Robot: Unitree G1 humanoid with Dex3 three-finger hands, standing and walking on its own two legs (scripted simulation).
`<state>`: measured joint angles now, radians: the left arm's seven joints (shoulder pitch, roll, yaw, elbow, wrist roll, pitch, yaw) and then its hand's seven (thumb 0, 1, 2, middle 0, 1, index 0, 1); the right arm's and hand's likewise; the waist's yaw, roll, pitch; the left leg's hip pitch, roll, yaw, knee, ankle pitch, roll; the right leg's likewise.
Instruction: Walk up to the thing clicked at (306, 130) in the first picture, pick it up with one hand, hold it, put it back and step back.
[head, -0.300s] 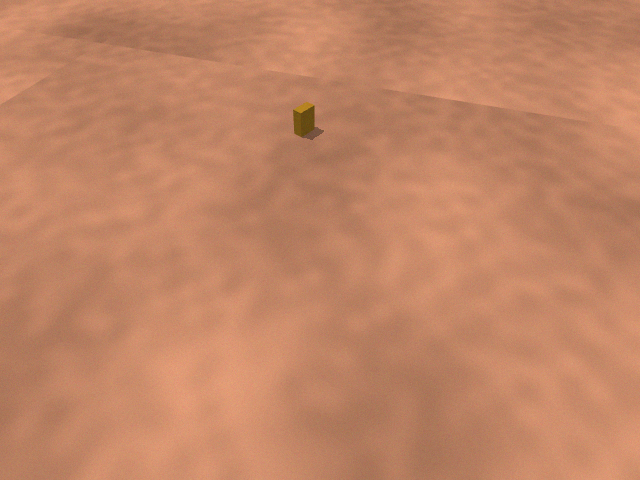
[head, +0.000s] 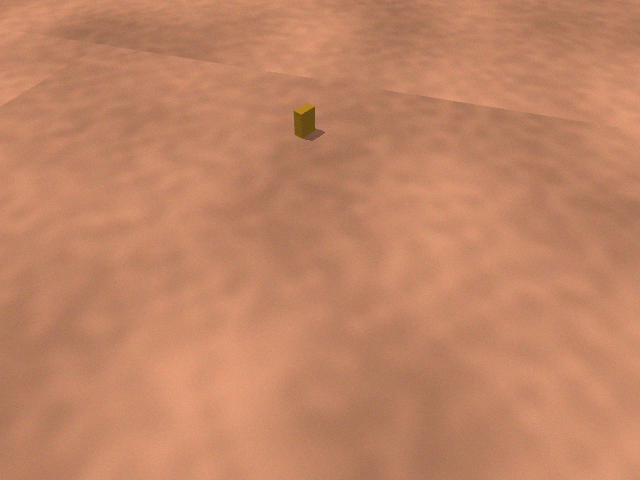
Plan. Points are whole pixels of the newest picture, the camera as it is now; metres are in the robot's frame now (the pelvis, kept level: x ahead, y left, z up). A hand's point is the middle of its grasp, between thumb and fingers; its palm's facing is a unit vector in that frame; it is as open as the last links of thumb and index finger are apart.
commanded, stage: stand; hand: left
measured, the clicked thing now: (304, 120) +1.95 +0.09 -0.71
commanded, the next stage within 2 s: walk up in 0.82 s
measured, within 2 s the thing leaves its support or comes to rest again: neither
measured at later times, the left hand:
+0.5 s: hand out of the picture +0.08 +0.25 -0.15, palm faces -0.04 -0.94 -0.34, open 7.4 cm
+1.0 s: hand out of the picture +0.10 +0.27 -0.15, palm faces -0.03 -0.93 -0.37, open 7.4 cm
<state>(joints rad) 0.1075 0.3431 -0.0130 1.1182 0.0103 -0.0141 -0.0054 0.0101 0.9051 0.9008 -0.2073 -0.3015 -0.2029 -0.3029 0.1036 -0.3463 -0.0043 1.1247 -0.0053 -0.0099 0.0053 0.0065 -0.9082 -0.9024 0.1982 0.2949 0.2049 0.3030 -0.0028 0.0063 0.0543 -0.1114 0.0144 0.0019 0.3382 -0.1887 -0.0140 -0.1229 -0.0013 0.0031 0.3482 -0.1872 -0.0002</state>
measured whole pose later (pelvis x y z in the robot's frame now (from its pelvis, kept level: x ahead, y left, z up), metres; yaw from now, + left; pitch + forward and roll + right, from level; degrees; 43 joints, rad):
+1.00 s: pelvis +0.03 +0.00 -0.02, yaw -2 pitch -1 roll +0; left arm 0.21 0.40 0.07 1.04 0.04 -0.04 -0.07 0.01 0.90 0.90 -0.21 -0.30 -0.21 -0.30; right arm 0.20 -0.41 -0.09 1.04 -0.04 -0.05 0.06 0.01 -0.91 -0.90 0.20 0.30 0.21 0.30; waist 0.01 0.01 -0.02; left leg -0.18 0.02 0.02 0.55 -0.38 0.03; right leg -0.21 0.01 0.03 0.57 -0.36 -0.03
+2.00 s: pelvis +0.54 -0.02 -0.01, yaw -6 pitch -2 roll +1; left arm 0.17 0.35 0.03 0.87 -0.01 -0.09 -0.06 0.01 0.90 0.90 -0.21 -0.30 -0.21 -0.30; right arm 0.29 -0.42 -0.05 0.91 0.01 -0.07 0.04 0.01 -0.91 -0.90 0.20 0.29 0.21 0.30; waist 0.00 0.03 0.09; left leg -0.42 0.06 -0.01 1.16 -0.34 0.04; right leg -0.24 -0.03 -0.08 0.51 -0.23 -0.03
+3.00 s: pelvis +1.02 -0.10 +0.00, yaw -7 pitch -3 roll +1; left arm 0.27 0.36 0.03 0.88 0.00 -0.10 -0.05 0.01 0.90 0.90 -0.21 -0.30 -0.21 -0.30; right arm 0.27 -0.44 -0.06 0.89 0.01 -0.05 0.06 0.01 -0.91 -0.90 0.20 0.29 0.20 0.30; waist 0.01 0.07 0.08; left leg -0.50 0.04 -0.08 1.01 -0.22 0.02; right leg -0.17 0.00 -0.10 0.43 -0.21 -0.05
